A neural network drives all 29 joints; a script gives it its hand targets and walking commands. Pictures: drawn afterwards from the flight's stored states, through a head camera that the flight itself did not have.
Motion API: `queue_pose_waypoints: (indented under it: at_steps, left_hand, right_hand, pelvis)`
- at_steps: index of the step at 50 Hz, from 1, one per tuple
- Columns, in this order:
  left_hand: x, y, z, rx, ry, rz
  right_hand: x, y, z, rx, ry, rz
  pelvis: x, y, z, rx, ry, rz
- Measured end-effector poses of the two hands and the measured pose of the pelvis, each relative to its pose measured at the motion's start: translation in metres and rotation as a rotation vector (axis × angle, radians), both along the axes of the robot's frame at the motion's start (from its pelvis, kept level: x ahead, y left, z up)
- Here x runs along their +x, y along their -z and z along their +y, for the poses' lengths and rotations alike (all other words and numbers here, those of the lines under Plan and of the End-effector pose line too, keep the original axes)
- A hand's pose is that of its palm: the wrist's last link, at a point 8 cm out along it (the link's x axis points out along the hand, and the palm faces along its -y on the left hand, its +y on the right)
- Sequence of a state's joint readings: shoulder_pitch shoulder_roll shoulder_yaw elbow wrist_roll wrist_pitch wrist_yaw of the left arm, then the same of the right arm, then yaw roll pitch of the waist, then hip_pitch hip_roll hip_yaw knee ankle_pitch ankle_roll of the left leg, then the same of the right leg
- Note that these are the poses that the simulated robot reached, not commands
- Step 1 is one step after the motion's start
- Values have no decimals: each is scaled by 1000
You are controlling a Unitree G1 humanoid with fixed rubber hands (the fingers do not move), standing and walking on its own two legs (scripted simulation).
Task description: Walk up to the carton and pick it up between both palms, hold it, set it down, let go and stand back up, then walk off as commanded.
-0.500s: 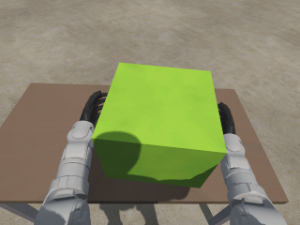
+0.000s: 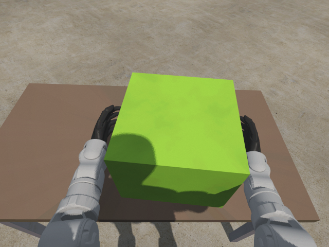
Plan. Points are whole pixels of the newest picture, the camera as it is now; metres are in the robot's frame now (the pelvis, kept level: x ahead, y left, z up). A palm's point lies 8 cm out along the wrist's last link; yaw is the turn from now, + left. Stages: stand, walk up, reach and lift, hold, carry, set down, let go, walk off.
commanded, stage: set down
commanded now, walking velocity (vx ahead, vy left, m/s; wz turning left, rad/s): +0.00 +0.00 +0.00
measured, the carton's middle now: (176, 139) +0.41 -0.02 +0.00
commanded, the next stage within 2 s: none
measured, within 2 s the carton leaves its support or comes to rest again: rests again in 0.52 s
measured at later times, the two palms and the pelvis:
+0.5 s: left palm (107, 142) +0.37 +0.17 +0.03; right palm (252, 156) +0.35 -0.22 +0.02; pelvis -0.01 +0.00 +0.00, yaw +0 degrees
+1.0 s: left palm (109, 142) +0.38 +0.16 +0.02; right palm (252, 157) +0.35 -0.22 +0.01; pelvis -0.01 +0.00 +0.00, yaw +0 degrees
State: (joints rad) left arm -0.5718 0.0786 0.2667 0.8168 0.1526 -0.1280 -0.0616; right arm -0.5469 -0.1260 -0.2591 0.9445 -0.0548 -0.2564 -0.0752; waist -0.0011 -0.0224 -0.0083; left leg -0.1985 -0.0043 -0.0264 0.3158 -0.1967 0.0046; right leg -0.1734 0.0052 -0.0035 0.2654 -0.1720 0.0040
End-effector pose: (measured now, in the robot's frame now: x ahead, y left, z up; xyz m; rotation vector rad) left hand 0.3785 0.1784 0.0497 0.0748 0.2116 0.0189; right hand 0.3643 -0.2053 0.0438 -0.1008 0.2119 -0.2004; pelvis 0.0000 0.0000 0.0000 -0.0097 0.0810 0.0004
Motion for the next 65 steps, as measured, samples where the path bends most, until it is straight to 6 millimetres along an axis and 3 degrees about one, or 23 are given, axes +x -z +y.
queue_pose_waypoints:
  at_steps: [14, 27, 65]
  left_hand:
    - [-9, 16, -5, -19, -1, 16]
    - [-6, 25, -12, -13, 12, 25]
    - [-2, 30, -16, -2, 26, -9]
  right_hand:
    - [-11, 11, -5, -14, 2, 16]
    - [-14, 24, -11, -15, 12, 25]
    - [-15, 34, -16, -25, 14, 4]
  pelvis:
    - [-7, 0, 0, 0, 0, 32]
    - [-8, 1, 0, 0, 1, 76]
    - [-5, 1, 0, 0, 2, 108]
